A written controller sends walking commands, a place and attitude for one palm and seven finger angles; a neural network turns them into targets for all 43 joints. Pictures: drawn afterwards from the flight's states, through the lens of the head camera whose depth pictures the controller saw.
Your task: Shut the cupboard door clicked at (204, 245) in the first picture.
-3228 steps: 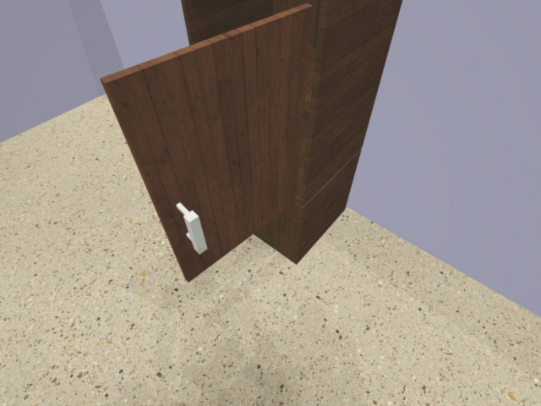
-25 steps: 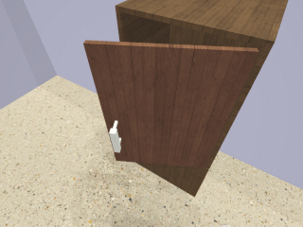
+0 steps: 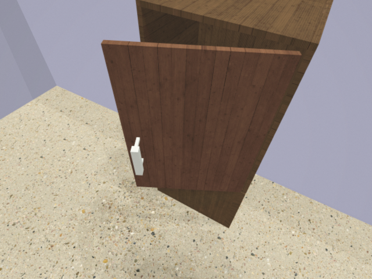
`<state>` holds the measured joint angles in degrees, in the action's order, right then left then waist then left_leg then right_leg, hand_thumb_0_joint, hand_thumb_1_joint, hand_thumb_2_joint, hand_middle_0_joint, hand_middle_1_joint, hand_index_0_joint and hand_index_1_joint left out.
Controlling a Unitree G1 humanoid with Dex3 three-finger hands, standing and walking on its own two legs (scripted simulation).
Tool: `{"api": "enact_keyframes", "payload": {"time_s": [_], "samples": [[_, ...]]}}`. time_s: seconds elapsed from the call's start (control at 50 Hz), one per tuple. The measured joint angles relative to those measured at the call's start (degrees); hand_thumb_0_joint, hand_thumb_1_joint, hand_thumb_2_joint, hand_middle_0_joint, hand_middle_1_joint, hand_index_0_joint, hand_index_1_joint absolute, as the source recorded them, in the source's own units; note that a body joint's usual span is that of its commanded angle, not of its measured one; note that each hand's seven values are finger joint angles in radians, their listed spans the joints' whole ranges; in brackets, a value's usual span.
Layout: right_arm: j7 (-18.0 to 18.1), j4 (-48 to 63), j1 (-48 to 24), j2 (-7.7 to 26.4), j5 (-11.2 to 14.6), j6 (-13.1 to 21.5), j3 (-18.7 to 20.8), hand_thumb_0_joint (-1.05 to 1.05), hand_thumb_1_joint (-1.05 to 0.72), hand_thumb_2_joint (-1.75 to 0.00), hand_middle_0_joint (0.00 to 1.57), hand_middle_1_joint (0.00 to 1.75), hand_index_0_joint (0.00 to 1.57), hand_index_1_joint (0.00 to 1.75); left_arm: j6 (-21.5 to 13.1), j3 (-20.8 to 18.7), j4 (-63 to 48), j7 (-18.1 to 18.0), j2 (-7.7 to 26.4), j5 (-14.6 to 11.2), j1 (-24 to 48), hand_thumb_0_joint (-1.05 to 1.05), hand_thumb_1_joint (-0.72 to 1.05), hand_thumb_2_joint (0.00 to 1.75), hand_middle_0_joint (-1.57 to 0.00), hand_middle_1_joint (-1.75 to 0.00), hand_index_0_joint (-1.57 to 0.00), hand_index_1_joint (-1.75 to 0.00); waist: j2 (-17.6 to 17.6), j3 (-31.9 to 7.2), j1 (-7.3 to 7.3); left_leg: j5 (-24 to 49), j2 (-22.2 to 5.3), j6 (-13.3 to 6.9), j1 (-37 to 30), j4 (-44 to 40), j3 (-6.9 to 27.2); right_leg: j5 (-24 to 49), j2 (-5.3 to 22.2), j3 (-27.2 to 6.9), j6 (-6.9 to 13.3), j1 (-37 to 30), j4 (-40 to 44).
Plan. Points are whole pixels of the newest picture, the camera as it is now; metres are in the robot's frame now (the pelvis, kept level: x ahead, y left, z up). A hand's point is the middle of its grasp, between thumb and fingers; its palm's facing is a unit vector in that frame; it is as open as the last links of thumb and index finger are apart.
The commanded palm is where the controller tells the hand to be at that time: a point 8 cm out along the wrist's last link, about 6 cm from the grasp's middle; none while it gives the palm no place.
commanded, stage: come to a stop and stand still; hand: left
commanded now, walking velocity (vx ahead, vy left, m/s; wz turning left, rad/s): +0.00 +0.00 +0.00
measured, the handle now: (138, 156) +0.48 +0.18 -0.10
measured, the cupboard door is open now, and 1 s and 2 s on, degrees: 27 27 27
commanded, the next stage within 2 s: look again from close up in 1.88 s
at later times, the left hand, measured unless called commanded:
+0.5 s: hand out of the picture -0.06 +0.15 -0.19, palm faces +0.03 -0.99 -0.15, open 7.4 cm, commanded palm none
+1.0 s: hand out of the picture -0.11 +0.18 -0.17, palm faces +0.01 -0.98 -0.19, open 7.4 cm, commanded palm none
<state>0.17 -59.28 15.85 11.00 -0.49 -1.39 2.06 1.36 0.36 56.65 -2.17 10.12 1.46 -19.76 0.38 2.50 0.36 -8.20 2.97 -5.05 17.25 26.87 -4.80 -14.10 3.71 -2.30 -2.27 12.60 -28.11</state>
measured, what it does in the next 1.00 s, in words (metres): steps on the spot: right foot, then left foot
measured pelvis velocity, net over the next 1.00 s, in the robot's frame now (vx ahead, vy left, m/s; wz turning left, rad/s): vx -0.06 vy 0.01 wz -0.03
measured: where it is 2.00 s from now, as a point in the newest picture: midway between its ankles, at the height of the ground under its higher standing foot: outside the picture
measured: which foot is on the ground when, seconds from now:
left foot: down 0.00-0.76, up 0.78-0.96, down 0.98-1.00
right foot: down 0.00-0.54, up 0.56-0.74, down 0.76-1.00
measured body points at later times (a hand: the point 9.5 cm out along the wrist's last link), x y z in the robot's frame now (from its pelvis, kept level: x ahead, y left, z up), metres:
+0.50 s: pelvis -0.04 -0.01 -0.01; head -0.04 +0.01 +0.44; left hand -0.06 +0.20 -0.18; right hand -0.03 -0.24 -0.16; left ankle +0.07 +0.06 -0.73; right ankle +0.02 -0.18 -0.73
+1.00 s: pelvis -0.06 +0.01 +0.00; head -0.04 +0.01 +0.45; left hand -0.10 +0.23 -0.16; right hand -0.08 -0.21 -0.16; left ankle -0.06 +0.12 -0.74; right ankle -0.12 -0.08 -0.73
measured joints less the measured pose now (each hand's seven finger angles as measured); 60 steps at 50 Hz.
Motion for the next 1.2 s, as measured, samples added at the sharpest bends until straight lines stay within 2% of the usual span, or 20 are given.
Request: {"api": "enact_keyframes", "payload": {"time_s": [0.16,0.32,0.46,0.5,0.56,0.62,0.66,0.7,0.74,0.76,0.8,0.84,0.88,0.9,0.94,0.98,1.06,1.12,1.2], "samples": [[0.0,-1.6,0.5,-1.1,0.1,-0.2,-0.1,0.01,-0.91,-0.89,0.19,0.3,0.2,0.3,-0.1,0.0,2.8,0.0,-0.9,0.0,-2.4,0.0,0.91,0.9,-0.2,-0.3,-0.2,-0.3,-0.9,-0.3,-0.1,1.3,-0.7,1.0,0.6,-0.7,0.5,1.0,-0.7,0.3,-0.2,0.7,0.4],[0.2,-2.3,-0.3,-2.2,0.1,-0.3,0.0,0.01,-0.92,-0.89,0.2,0.3,0.2,0.3,-0.5,-0.3,3.7,0.1,-2.1,0.0,-3.0,0.0,0.91,0.9,-0.2,-0.3,-0.2,-0.3,-1.4,-0.8,-0.46,-0.6,-0.9,2.0,1.9,-0.4,1.1,0.2,-1.3,0.2,0.1,2.0,0.2],[0.4,-2.2,0.0,-2.4,0.1,-0.1,0.5,0.01,-0.92,-0.89,0.2,0.3,0.2,0.3,0.3,-0.7,4.2,0.1,-3.0,-0.2,-1.7,0.0,0.91,0.9,-0.2,-0.3,-0.2,-0.3,-1.0,0.1,0.11,-3.3,-1.6,3.2,4.7,5.6,1.6,0.4,-1.7,0.9,-0.1,3.4,-2.8],[0.5,-2.1,0.6,-2.5,0.0,0.0,0.6,0.0,-0.92,-0.89,0.2,0.3,0.2,0.3,0.8,-0.9,4.1,0.1,-3.0,-0.1,-0.7,0.0,0.91,0.9,-0.2,-0.3,-0.2,-0.3,-0.8,0.1,0.37,-3.8,-1.7,2.8,5.4,7.3,1.6,-1.3,-1.8,1.0,-0.1,4.1,-4.6],[0.6,-2.2,1.5,-2.9,-0.4,0.0,0.6,0.0,-0.91,-0.89,0.19,0.3,0.2,0.3,1.2,-1.5,3.4,0.2,-2.9,0.0,1.0,0.0,0.91,0.9,-0.2,-0.3,-0.2,-0.3,-0.8,0.0,0.65,-1.8,-1.9,0.8,5.9,6.7,1.5,-6.5,-2.2,1.1,1.0,5.8,-7.8],[0.7,-2.9,1.5,-3.2,-0.5,-0.5,0.4,0.0,-0.91,-0.89,0.19,0.3,0.2,0.3,1.0,-2.2,2.2,0.2,-2.9,0.2,2.1,0.0,0.91,0.9,-0.2,-0.3,-0.2,-0.3,-1.4,-0.6,0.23,3.2,-1.9,-0.1,5.4,2.5,1.3,-9.9,-3.1,2.8,2.1,8.0,-18.9],[0.7,-3.4,1.2,-3.2,-0.6,-1.0,0.2,0.0,-0.91,-0.89,0.19,0.3,0.2,0.3,0.7,-2.6,1.7,0.1,-3.0,0.1,1.3,0.0,0.91,0.9,-0.2,-0.3,-0.2,-0.3,-1.7,-1.9,-0.41,5.1,-1.7,-0.1,4.6,-1.1,1.0,-11.1,-3.8,4.5,2.5,6.8,-22.8],[1.0,-3.4,0.5,-3.1,-1.0,-1.3,0.3,0.01,-0.91,-0.89,0.2,0.3,0.2,0.3,0.5,-2.7,1.5,-0.1,-3.1,-0.1,-0.3,0.0,0.91,0.9,-0.2,-0.3,-0.2,-0.3,-2.0,-3.2,-0.85,6.5,-1.3,0.0,3.9,-4.6,0.4,-12.9,-4.2,6.7,3.0,2.5,-18.0],[1.5,-3.2,-0.1,-2.3,-1.1,-1.5,0.8,0.02,-0.94,-0.89,0.2,0.3,0.2,0.3,0.3,-2.5,1.6,-0.1,-3.0,-0.3,-2.3,0.0,0.91,0.9,-0.2,-0.3,-0.2,-0.3,-1.4,-4.1,-1.09,7.0,-0.2,1.1,3.7,-7.0,-0.6,-12.5,-4.5,7.8,4.0,-3.3,-6.1],[1.4,-2.7,-0.6,-2.2,-0.7,-1.4,0.9,0.02,-0.94,-0.89,0.2,0.3,0.2,0.3,0.0,-2.4,1.7,-0.2,-2.7,-0.3,-3.4,0.0,0.91,0.9,-0.2,-0.3,-0.2,-0.3,-0.1,-4.3,-1.34,6.0,0.7,2.2,4.5,-6.8,-1.8,-11.3,-4.0,6.8,4.9,-5.6,0.3],[1.4,-2.1,-1.6,-1.3,-0.3,-1.4,1.5,0.02,-0.95,-0.89,0.2,0.3,0.2,0.3,0.7,-2.0,3.5,-0.6,-3.3,0.0,-3.8,0.0,0.91,0.9,-0.19,-0.3,-0.2,-0.3,-1.4,-2.9,-1.18,-1.1,0.4,4.9,7.1,0.1,-0.4,-5.6,-4.6,6.8,5.7,-5.6,2.3],[1.0,-1.7,-1.3,-1.0,-0.2,-1.4,1.9,0.02,-0.94,-0.89,0.2,0.3,0.2,0.3,1.3,-1.6,5.0,-0.6,-3.3,0.0,-4.5,0.0,0.91,0.9,-0.2,-0.3,-0.2,-0.3,-2.1,-2.5,-0.63,-5.4,0.0,6.1,9.2,11.0,2.0,-4.4,-5.0,7.1,5.7,-6.0,3.2],[0.6,-1.8,-0.7,-1.0,0.0,-1.1,1.7,0.01,-0.94,-0.89,0.2,0.3,0.2,0.3,0.9,-1.3,6.0,-0.7,-3.1,-0.3,-4.9,0.0,0.91,0.9,-0.2,-0.3,-0.2,-0.3,-2.1,-2.5,-0.21,-6.4,-1.2,6.3,8.8,16.9,3.2,-3.8,-5.3,7.1,5.2,-6.4,4.6],[0.6,-1.9,-0.3,-1.1,0.2,-0.8,1.4,0.01,-0.93,-0.89,0.19,0.3,0.2,0.3,0.5,-1.2,6.2,-0.6,-3.0,-0.4,-4.8,0.0,0.91,0.9,-0.2,-0.3,-0.2,-0.3,-2.0,-2.3,-0.1,-7.1,-2.0,6.3,7.4,17.2,3.5,-3.6,-5.4,7.1,5.0,-6.4,4.9],[0.9,-2.4,0.2,-1.5,0.4,-0.2,1.0,0.01,-0.93,-0.89,0.19,0.3,0.2,0.3,-0.4,-0.9,6.2,-0.5,-2.7,-0.3,-4.1,0.0,0.91,0.9,-0.2,-0.3,-0.2,-0.3,-1.6,-1.6,-0.21,-8.5,-3.4,6.3,3.1,12.2,3.3,-3.8,-5.2,6.9,4.8,-5.9,4.3],[1.3,-3.3,0.5,-1.9,0.5,0.5,0.4,0.01,-0.92,-0.89,0.19,0.3,0.2,0.3,-1.1,-0.7,6.0,-0.4,-2.7,-0.3,-2.7,0.0,0.91,0.9,-0.2,-0.3,-0.2,-0.3,-1.5,-0.7,-0.28,-6.2,-4.1,5.8,-2.0,3.5,3.3,-4.9,-5.0,7.1,4.3,-4.8,2.1],[2.1,-5.8,-0.8,-3.8,0.3,1.5,-1.1,0.01,-0.92,-0.89,0.19,0.3,0.2,0.3,-1.6,-0.5,5.5,-0.5,-2.6,-0.8,1.2,0.0,0.91,0.9,-0.2,-0.3,-0.2,-0.3,0.9,1.6,-1.56,-5.7,-2.1,3.7,-4.1,-0.1,1.9,-3.3,-2.8,6.1,3.2,-5.0,1.5],[2.4,-6.8,-1.3,-3.7,0.3,1.5,-1.5,0.01,-0.93,-0.89,0.2,0.3,0.2,0.3,-1.3,-0.1,5.6,-0.4,-3.2,-1.0,3.2,0.0,0.91,0.9,-0.2,-0.3,-0.2,-0.3,0.6,1.6,-1.31,-4.7,-1.8,3.2,-5.0,-1.4,1.6,-4.0,-2.6,5.7,2.6,-5.9,3.0],[2.3,-7.2,-1.8,-3.5,0.3,1.7,-1.7,0.02,-0.94,-0.89,0.2,0.3,0.2,0.3,-1.0,-0.3,6.3,-0.6,-2.3,-0.8,4.4,0.02,0.93,0.9,-0.2,-0.3,-0.2,-0.3,0.4,1.5,-0.5,-3.7,-1.5,2.8,-5.8,-2.7,1.3,-3.0,-2.3,5.5,2.1,-6.5,4.0]]}}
